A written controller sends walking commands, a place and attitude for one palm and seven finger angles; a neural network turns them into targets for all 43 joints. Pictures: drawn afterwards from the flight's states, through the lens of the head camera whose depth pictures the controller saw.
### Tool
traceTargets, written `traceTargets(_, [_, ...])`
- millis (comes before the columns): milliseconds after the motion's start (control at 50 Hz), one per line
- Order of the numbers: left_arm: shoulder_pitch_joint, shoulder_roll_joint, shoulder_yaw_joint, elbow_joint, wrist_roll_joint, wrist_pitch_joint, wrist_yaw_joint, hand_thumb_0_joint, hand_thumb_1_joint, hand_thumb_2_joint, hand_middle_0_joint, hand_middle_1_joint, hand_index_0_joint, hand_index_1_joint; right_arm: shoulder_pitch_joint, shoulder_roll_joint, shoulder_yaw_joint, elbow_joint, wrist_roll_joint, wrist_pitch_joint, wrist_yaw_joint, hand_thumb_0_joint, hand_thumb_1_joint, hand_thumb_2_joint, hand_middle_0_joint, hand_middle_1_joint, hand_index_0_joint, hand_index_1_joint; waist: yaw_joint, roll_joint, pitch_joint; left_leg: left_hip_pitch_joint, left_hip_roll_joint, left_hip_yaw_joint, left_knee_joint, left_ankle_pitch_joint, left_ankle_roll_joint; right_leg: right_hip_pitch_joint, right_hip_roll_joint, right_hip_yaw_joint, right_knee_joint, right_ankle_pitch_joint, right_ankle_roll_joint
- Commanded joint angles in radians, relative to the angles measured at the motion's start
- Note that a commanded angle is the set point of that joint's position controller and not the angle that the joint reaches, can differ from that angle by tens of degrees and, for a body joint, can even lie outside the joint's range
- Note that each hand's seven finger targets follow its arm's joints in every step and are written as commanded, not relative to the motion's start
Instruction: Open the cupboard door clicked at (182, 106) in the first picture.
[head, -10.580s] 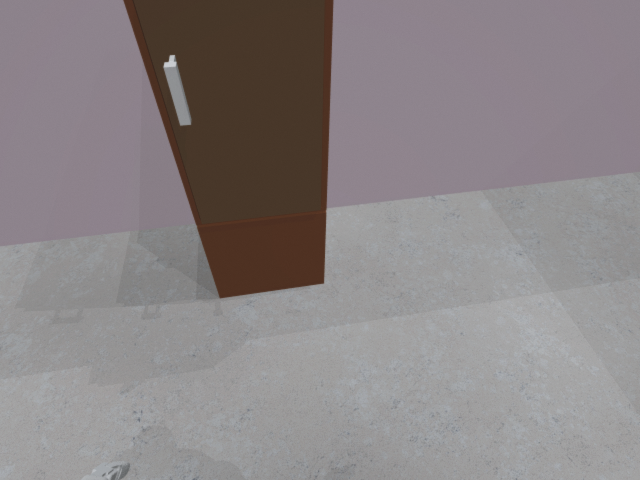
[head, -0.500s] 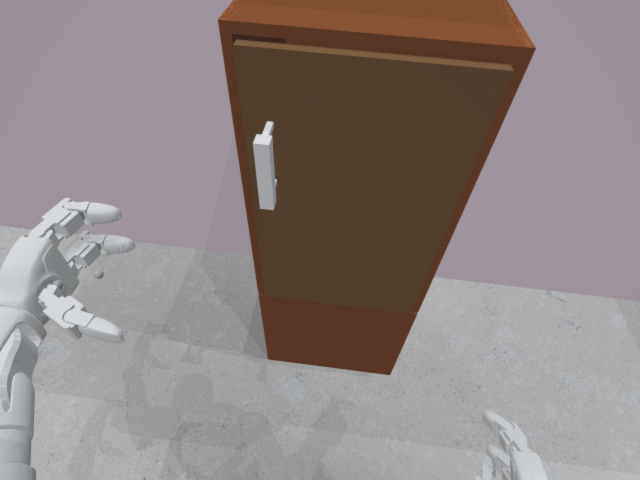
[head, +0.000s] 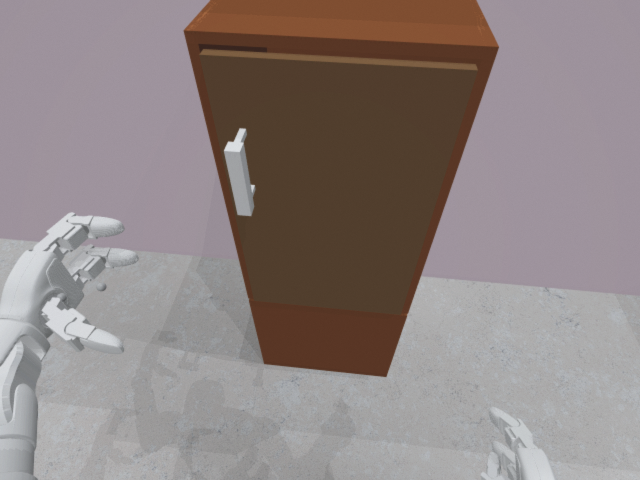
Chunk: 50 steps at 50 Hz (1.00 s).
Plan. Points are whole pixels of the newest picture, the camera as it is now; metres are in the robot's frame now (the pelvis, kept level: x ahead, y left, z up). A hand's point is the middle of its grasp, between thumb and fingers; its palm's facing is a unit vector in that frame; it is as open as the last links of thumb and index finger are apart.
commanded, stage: move the hooked fingers beside the handle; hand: left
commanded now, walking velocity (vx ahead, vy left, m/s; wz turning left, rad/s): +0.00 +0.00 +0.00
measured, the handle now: (243, 172) +0.53 +0.16 +0.09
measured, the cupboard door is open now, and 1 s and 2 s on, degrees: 0 0 0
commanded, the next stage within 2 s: none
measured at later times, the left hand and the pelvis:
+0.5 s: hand (148, 248) +0.36 +0.24 +0.11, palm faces -0.02 -1.00 -0.01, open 14.0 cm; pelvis -0.01 -0.03 -0.01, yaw -1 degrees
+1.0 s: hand (166, 220) +0.41 +0.24 +0.10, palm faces -0.03 -1.00 +0.01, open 14.0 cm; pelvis +0.00 +0.00 -0.01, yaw -1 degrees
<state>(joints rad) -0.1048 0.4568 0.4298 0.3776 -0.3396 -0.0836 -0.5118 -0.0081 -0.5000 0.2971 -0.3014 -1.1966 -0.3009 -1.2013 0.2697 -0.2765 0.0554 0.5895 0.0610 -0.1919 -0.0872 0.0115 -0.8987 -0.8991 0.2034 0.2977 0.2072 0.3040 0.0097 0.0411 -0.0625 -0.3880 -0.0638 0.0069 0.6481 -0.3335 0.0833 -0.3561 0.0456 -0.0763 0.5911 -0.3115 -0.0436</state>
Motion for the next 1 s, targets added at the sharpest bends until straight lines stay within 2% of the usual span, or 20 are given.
traceTargets(0, [-0.259, 0.277, 0.087, -0.205, -0.032, -0.066, -0.004, 0.000, -0.500, 0.300, -0.300, -1.200, -0.300, -1.200, -0.067, -0.147, -0.057, -0.155, 0.001, -0.053, -0.014, 0.000, -0.900, -0.900, 0.200, 0.300, 0.200, 0.300, 0.001, 0.017, -0.190, 0.130, 0.062, -0.093, -0.089, 0.260, -0.061, 0.031, -0.019, 0.050, -0.061, 0.206, -0.005])
traceTargets(80, [-0.279, 0.313, 0.126, -0.211, -0.033, -0.095, 0.016, 0.000, -0.500, 0.300, -0.300, -1.200, -0.300, -1.200, -0.066, -0.138, -0.055, -0.147, 0.001, -0.056, -0.020, 0.000, -0.900, -0.900, 0.200, 0.300, 0.200, 0.300, 0.000, 0.026, -0.221, 0.120, 0.057, -0.078, -0.078, 0.262, -0.049, 0.061, -0.023, 0.064, -0.060, 0.232, 0.003])
traceTargets(100, [-0.314, 0.339, 0.134, -0.186, -0.029, -0.097, 0.018, 0.000, -0.500, 0.300, -0.300, -1.200, -0.300, -1.200, -0.061, -0.143, -0.052, -0.135, 0.000, -0.049, -0.021, 0.000, -0.900, -0.900, 0.200, 0.300, 0.200, 0.300, -0.008, -0.004, -0.199, 0.096, 0.056, -0.070, -0.070, 0.244, -0.043, 0.067, -0.025, 0.077, -0.065, 0.231, 0.007])
traceTargets(160, [-0.413, 0.328, 0.111, -0.080, -0.021, -0.094, 0.011, 0.000, -0.500, 0.300, -0.300, -1.200, -0.300, -1.200, -0.062, -0.143, -0.047, -0.117, 0.007, -0.044, -0.032, 0.000, -0.900, -0.900, 0.200, 0.300, 0.200, 0.300, -0.033, 0.013, -0.126, 0.036, 0.051, -0.063, -0.070, 0.157, -0.038, 0.028, -0.034, 0.096, -0.079, 0.155, 0.014])
traceTargets(220, [-0.461, 0.353, 0.105, -0.018, -0.011, -0.093, -0.009, 0.000, -0.500, 0.300, -0.300, -1.200, -0.300, -1.200, -0.051, -0.147, -0.048, -0.112, 0.010, -0.038, -0.035, 0.000, -0.900, -0.900, 0.200, 0.300, 0.200, 0.300, -0.033, 0.022, -0.175, 0.016, 0.048, -0.053, -0.047, 0.163, -0.034, 0.060, -0.049, 0.126, -0.074, 0.168, 0.019])
traceTargets(280, [-0.531, 0.338, 0.057, 0.006, 0.000, -0.107, -0.030, 0.000, -0.500, 0.300, -0.300, -1.200, -0.300, -1.200, -0.044, -0.147, -0.048, -0.108, 0.014, -0.041, -0.035, 0.000, -0.900, -0.900, 0.200, 0.300, 0.200, 0.300, -0.043, 0.079, -0.217, 0.038, 0.047, -0.052, -0.032, 0.184, -0.033, 0.057, -0.050, 0.130, -0.065, 0.195, 0.019])
traceTargets(320, [-0.563, 0.346, 0.054, 0.047, -0.004, -0.114, -0.035, 0.000, -0.500, 0.300, -0.300, -1.200, -0.300, -1.200, -0.029, -0.152, -0.049, -0.101, 0.015, -0.036, -0.034, 0.000, -0.900, -0.900, 0.200, 0.300, 0.200, 0.300, -0.051, 0.027, -0.221, 0.010, 0.051, -0.052, -0.021, 0.183, -0.032, 0.058, -0.051, 0.142, -0.061, 0.200, 0.024])
traceTargets(420, [-0.567, 0.437, 0.141, 0.161, -0.006, -0.129, -0.030, 0.000, -0.500, 0.300, -0.300, -1.200, -0.300, -1.200, 0.000, -0.163, -0.054, -0.095, 0.013, -0.021, -0.021, 0.000, -0.900, -0.900, 0.200, 0.300, 0.200, 0.300, -0.029, -0.029, -0.245, -0.069, 0.050, -0.044, -0.003, 0.187, -0.033, 0.106, -0.071, 0.181, -0.046, 0.260, 0.039])
traceTargets(460, [-0.561, 0.451, 0.153, 0.185, 0.007, -0.134, -0.026, 0.000, -0.500, 0.300, -0.300, -1.200, -0.300, -1.200, 0.012, -0.164, -0.056, -0.097, 0.014, -0.011, -0.015, 0.000, -0.900, -0.900, 0.200, 0.300, 0.200, 0.300, -0.020, -0.010, -0.272, -0.076, 0.048, -0.038, -0.010, 0.209, -0.032, 0.128, -0.070, 0.171, -0.031, 0.304, 0.040])
traceTargets(520, [-0.566, 0.454, 0.156, 0.130, 0.014, -0.152, -0.015, 0.000, -0.500, 0.300, -0.300, -1.200, -0.300, -1.200, 0.019, -0.158, -0.064, -0.118, 0.013, -0.006, -0.005, 0.000, -0.900, -0.900, 0.200, 0.300, 0.200, 0.300, -0.004, 0.057, -0.329, -0.027, 0.048, -0.035, -0.010, 0.262, -0.030, 0.145, -0.056, 0.155, -0.010, 0.364, 0.032])
traceTargets(600, [-0.605, 0.417, 0.125, 0.144, 0.008, -0.165, -0.015, 0.000, -0.500, 0.300, -0.300, -1.200, -0.300, -1.200, 0.045, -0.164, -0.067, -0.115, 0.013, 0.011, -0.004, 0.000, -0.900, -0.900, 0.200, 0.300, 0.200, 0.300, -0.027, 0.012, -0.298, -0.026, 0.052, -0.033, -0.011, 0.271, -0.027, 0.111, -0.043, 0.141, -0.006, 0.373, 0.032])
traceTargets(680, [-0.600, 0.385, 0.099, 0.166, 0.015, -0.162, -0.015, 0.000, -0.500, 0.300, -0.300, -1.200, -0.300, -1.200, 0.062, -0.166, -0.073, -0.110, 0.016, 0.019, -0.003, 0.000, -0.900, -0.900, 0.200, 0.300, 0.200, 0.300, -0.036, 0.031, -0.292, 0.003, 0.055, -0.032, -0.023, 0.264, -0.026, 0.062, -0.033, 0.121, -0.012, 0.338, 0.027])
traceTargets(700, [-0.621, 0.359, 0.077, 0.163, 0.005, -0.158, -0.016, 0.000, -0.500, 0.300, -0.300, -1.200, -0.300, -1.200, 0.063, -0.167, -0.072, -0.116, 0.015, 0.024, -0.002, 0.000, -0.900, -0.900, 0.200, 0.300, 0.200, 0.300, -0.043, -0.006, -0.285, 0.004, 0.055, -0.034, -0.016, 0.276, -0.024, 0.059, -0.031, 0.120, -0.009, 0.351, 0.027])
traceTargets(720, [-0.625, 0.396, 0.107, 0.184, 0.014, -0.154, -0.011, 0.000, -0.500, 0.300, -0.300, -1.200, -0.300, -1.200, 0.069, -0.172, -0.076, -0.107, 0.016, 0.027, -0.003, 0.000, -0.900, -0.900, 0.200, 0.300, 0.200, 0.300, -0.041, 0.000, -0.277, -0.002, 0.057, -0.036, -0.018, 0.271, -0.026, 0.046, -0.029, 0.118, -0.010, 0.344, 0.026])
traceTargets(800, [-0.729, 0.344, 0.037, 0.176, 0.030, -0.165, 0.010, 0.000, -0.500, 0.300, -0.300, -1.200, -0.300, -1.200, 0.076, -0.170, -0.072, -0.103, 0.013, 0.038, -0.003, 0.000, -0.900, -0.900, 0.200, 0.300, 0.200, 0.300, -0.059, 0.051, -0.271, 0.040, 0.059, -0.051, -0.023, 0.273, -0.031, -0.013, -0.022, 0.096, -0.006, 0.284, 0.011])
traceTargets(840, [-0.756, 0.373, 0.060, 0.211, 0.045, -0.174, 0.028, 0.000, -0.500, 0.300, -0.300, -1.200, -0.300, -1.200, 0.090, -0.171, -0.075, -0.091, 0.010, 0.043, -0.005, 0.000, -0.900, -0.900, 0.200, 0.300, 0.200, 0.300, -0.063, 0.036, -0.288, 0.052, 0.062, -0.058, -0.022, 0.264, -0.033, -0.028, -0.018, 0.093, -0.007, 0.258, 0.013])
traceTargets(880, [-0.821, 0.340, 0.023, 0.217, 0.055, -0.188, 0.040, 0.000, -0.500, 0.300, -0.300, -1.200, -0.300, -1.200, 0.094, -0.169, -0.070, -0.085, 0.008, 0.047, -0.004, 0.000, -0.900, -0.900, 0.200, 0.300, 0.200, 0.300, -0.075, 0.058, -0.291, 0.071, 0.064, -0.070, -0.023, 0.273, -0.038, -0.051, -0.017, 0.085, -0.001, 0.245, 0.009])
traceTargets(900, [-0.832, 0.363, 0.042, 0.223, 0.054, -0.195, 0.047, 0.000, -0.500, 0.300, -0.300, -1.200, -0.300, -1.200, 0.100, -0.173, -0.074, -0.083, 0.007, 0.052, -0.003, 0.000, -0.900, -0.900, 0.200, 0.300, 0.200, 0.300, -0.073, 0.030, -0.303, 0.078, 0.068, -0.075, -0.018, 0.285, -0.041, -0.051, -0.014, 0.080, 0.004, 0.245, 0.006])
traceTargets(920, [-0.843, 0.356, 0.035, 0.231, 0.060, -0.200, 0.051, 0.000, -0.500, 0.300, -0.300, -1.200, -0.300, -1.200, 0.100, -0.172, -0.072, -0.080, 0.006, 0.054, -0.002, 0.000, -0.900, -0.900, 0.200, 0.300, 0.200, 0.300, -0.073, 0.064, -0.319, 0.098, 0.068, -0.078, -0.017, 0.302, -0.045, -0.060, -0.014, 0.081, 0.007, 0.249, 0.006])
traceTargets(980, [-0.854, 0.340, 0.019, 0.272, 0.072, -0.204, 0.060, 0.000, -0.500, 0.300, -0.300, -1.200, -0.300, -1.200, 0.113, -0.175, -0.073, -0.073, 0.002, 0.063, 0.003, 0.000, -0.900, -0.900, 0.200, 0.300, 0.200, 0.300, -0.073, 0.064, -0.336, 0.125, 0.075, -0.091, -0.015, 0.347, -0.057, -0.083, -0.013, 0.069, 0.014, 0.252, 0.005])
